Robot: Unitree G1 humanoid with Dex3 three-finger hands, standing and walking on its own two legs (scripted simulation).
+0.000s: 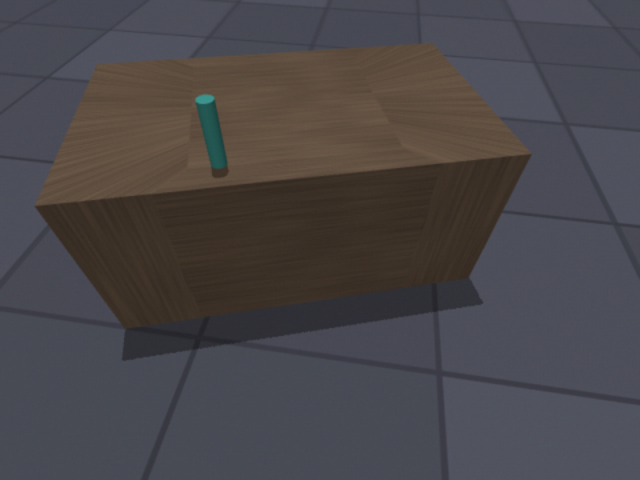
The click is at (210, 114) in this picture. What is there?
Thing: slim round
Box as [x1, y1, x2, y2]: [195, 94, 226, 168]
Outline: 200,95 195,100 210,162 213,167 220,168 226,164 226,158 214,99 211,95
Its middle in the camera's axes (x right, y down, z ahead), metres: -0.27 -0.27 +0.98
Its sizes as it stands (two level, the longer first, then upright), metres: 0.044 0.044 0.187
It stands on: a support 0.60 m high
